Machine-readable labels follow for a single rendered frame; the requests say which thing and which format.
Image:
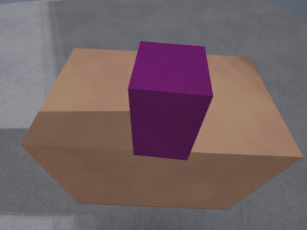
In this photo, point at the carton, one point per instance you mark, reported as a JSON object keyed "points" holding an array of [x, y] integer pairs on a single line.
{"points": [[169, 94]]}

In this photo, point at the pedestal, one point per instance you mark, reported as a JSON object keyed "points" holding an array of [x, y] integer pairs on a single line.
{"points": [[82, 137]]}

